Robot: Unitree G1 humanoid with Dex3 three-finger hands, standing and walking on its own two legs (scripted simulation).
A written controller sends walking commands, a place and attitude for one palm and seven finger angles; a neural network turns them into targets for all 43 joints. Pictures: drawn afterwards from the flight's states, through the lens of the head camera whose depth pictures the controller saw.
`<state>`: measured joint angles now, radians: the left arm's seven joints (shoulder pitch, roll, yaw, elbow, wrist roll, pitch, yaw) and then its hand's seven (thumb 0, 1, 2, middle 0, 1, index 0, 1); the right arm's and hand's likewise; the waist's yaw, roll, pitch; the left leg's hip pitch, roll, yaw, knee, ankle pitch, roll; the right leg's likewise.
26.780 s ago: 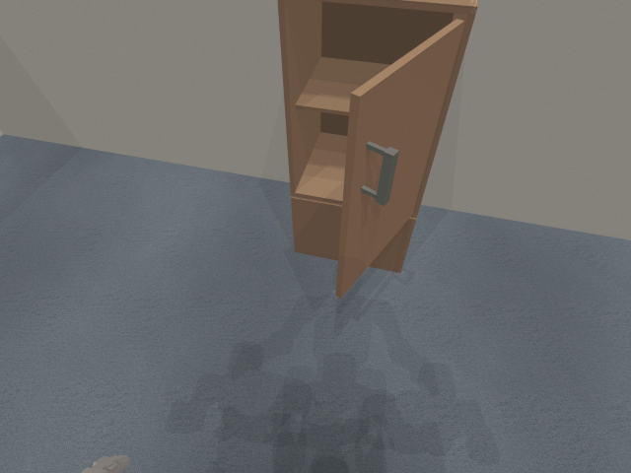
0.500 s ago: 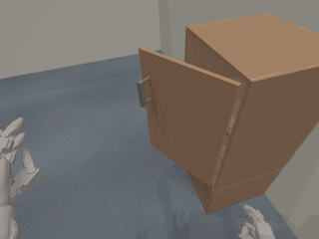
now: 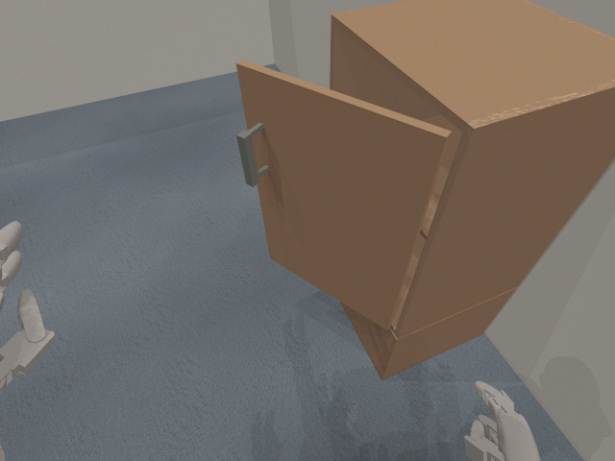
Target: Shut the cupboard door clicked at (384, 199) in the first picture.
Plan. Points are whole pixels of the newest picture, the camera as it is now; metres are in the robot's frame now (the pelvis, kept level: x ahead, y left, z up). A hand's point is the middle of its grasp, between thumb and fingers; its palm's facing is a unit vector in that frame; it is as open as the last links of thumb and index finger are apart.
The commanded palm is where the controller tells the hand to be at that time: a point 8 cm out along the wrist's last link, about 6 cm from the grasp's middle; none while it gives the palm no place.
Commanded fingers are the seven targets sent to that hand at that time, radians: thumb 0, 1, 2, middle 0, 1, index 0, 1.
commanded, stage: step back with the hand held close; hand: left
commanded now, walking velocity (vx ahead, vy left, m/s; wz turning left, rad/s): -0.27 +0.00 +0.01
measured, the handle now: (255, 155) +0.67 +0.15 +0.00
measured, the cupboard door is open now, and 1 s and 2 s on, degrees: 31 31 31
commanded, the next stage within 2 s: stop stepping back and stand still in 1.32 s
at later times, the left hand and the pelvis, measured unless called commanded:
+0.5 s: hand out of the picture +0.13 +0.27 +0.15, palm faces +0.50 -0.75 -0.43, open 7.4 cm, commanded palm +0.07 +0.30 +0.18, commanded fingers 0.00 0.90 0.90 -0.20 -0.30 -0.20 -0.30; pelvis -0.07 +0.00 -0.02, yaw +1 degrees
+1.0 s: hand out of the picture +0.06 +0.26 +0.16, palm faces +0.52 -0.74 -0.42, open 7.4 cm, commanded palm -0.02 +0.30 +0.18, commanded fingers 0.00 0.90 0.90 -0.20 -0.30 -0.20 -0.30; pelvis -0.13 -0.01 -0.03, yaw +5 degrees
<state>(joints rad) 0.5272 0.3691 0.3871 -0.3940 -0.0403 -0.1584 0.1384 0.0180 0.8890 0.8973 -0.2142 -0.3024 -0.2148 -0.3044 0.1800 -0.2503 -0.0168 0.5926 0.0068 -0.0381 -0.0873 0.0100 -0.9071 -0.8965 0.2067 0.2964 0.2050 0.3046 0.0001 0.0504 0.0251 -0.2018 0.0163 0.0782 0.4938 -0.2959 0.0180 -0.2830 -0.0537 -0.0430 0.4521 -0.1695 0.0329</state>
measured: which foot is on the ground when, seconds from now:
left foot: down 0.00-1.00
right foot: down 0.00-1.00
